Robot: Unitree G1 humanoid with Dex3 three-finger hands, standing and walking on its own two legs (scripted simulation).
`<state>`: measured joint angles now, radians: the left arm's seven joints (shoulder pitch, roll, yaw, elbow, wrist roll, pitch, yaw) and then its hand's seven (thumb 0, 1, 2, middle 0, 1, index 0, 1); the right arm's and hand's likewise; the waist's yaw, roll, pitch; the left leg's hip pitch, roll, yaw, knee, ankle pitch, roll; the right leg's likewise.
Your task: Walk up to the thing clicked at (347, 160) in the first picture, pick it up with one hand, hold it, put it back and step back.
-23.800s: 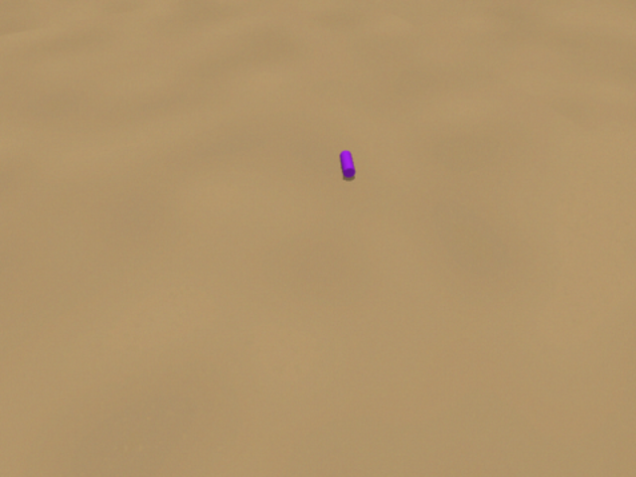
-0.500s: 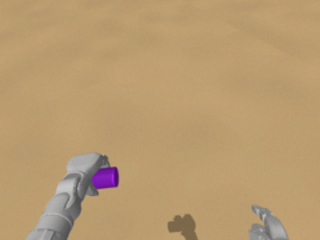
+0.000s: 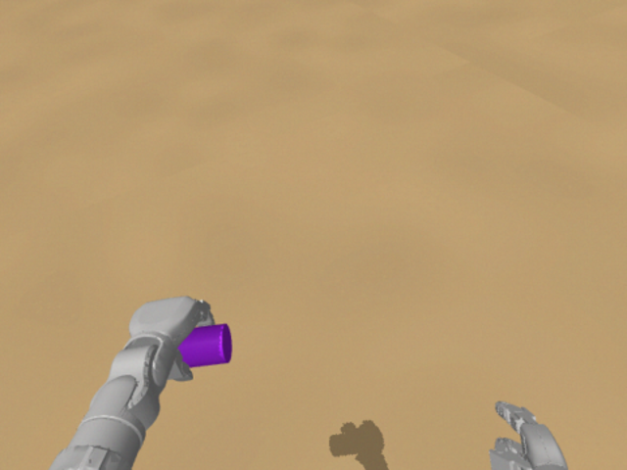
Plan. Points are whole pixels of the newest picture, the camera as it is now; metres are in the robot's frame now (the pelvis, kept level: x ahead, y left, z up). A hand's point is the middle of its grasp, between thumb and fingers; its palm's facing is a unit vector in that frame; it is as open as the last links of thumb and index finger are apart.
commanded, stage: crouch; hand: left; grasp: from above
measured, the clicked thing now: (181, 348) +0.31 +0.23 -0.05
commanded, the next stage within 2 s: lower in 1.94 s
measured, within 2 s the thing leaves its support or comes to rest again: neither
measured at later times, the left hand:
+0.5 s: hand (199, 376) +0.32 +0.25 -0.20, palm faces -0.43 +0.04 -0.90, open 8.6 cm
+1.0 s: hand (225, 396) +0.36 +0.27 -0.44, palm faces -0.47 -0.02 -0.88, open 8.6 cm
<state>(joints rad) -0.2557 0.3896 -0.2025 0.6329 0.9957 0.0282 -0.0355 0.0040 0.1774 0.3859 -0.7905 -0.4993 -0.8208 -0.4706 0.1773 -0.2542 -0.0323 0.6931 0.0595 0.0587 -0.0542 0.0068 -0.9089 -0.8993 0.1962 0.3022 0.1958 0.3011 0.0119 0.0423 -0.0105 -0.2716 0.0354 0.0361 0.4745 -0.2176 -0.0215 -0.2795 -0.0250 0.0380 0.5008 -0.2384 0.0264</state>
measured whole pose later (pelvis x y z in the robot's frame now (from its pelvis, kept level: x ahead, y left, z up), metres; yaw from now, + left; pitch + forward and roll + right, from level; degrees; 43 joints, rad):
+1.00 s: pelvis -0.06 +0.01 -0.29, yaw -1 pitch +37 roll -5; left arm -0.77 0.56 0.04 1.25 1.19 -0.13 0.33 0.00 0.19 0.40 -0.76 -0.53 -0.79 -0.50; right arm 0.19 -0.23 -0.03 0.75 -0.07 -0.05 0.03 0.00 -0.89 -0.89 0.20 0.30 0.20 0.30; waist -0.16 0.03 -0.18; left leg -1.91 0.03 -0.07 1.89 -0.63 -0.01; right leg -1.85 0.00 0.00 1.85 -0.65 0.05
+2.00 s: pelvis -0.07 +0.01 -0.43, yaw -5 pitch +35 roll -8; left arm -0.99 0.78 0.13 1.48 1.28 -0.21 0.38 0.01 0.21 0.29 -0.84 -0.37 -0.87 -0.33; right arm 0.15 -0.26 0.06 0.75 -0.14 -0.05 0.13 0.00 -0.91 -0.90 0.20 0.30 0.20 0.30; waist -0.24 -0.02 -0.04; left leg -2.32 0.01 -0.16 2.37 -0.67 -0.03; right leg -2.23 0.03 -0.03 2.30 -0.68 0.06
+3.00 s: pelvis -0.06 +0.01 -0.47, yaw -10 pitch +32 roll -12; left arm -1.00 0.93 0.19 1.61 1.31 -0.25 0.52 0.01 0.22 0.24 -0.89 -0.28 -0.92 -0.25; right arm 0.09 -0.29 0.19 0.72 -0.23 -0.11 0.18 0.00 -0.90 -0.89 0.20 0.30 0.20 0.30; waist -0.31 -0.10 0.09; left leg -2.38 0.01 -0.24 2.53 -0.73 -0.04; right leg -2.27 0.06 -0.09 2.40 -0.70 0.08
